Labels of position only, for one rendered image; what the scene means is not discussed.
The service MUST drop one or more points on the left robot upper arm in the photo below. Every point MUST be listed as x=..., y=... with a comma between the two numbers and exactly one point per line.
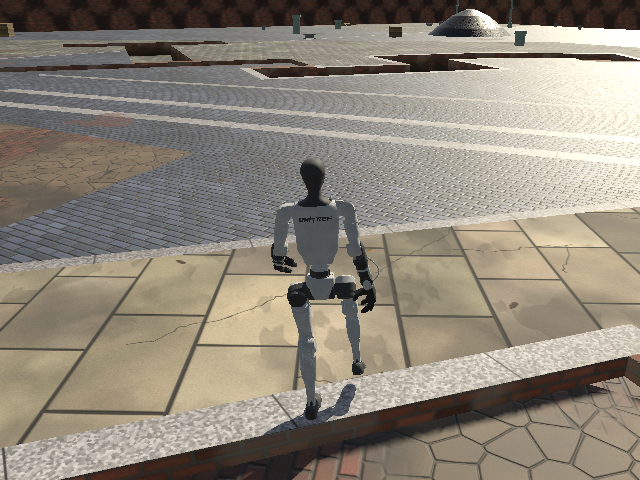
x=284, y=214

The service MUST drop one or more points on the robot right foot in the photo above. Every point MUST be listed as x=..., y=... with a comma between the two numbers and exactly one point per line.
x=358, y=368

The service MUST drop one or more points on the robot right forearm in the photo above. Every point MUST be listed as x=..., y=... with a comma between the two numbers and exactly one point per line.
x=363, y=270

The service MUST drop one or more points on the robot left forearm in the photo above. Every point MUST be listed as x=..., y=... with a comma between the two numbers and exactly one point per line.
x=277, y=260

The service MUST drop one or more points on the left robot hand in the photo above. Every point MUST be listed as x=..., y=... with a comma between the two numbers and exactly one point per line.
x=288, y=261

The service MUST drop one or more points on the right robot upper arm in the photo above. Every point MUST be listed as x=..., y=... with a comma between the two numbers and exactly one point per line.
x=347, y=210

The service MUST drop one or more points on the right robot hand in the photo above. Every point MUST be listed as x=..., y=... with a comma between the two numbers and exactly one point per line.
x=370, y=298

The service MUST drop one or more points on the humanoid robot torso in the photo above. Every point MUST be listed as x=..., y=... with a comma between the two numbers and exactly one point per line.
x=317, y=238

